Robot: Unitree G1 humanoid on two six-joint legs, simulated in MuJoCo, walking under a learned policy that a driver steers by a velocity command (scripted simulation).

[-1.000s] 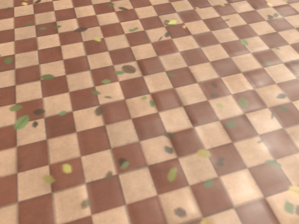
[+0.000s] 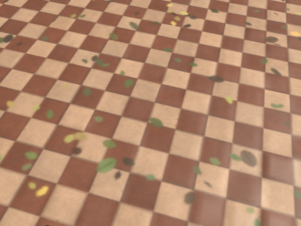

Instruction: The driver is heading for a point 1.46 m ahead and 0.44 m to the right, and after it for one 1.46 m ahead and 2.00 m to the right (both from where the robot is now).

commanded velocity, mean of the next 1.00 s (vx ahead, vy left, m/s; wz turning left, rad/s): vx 0.50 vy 0.00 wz -0.22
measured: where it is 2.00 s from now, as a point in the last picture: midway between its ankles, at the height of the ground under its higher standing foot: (196, 118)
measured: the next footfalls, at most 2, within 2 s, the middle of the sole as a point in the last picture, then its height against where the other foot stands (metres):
right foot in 0.14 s outside the picture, level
left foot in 0.62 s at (121, 223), level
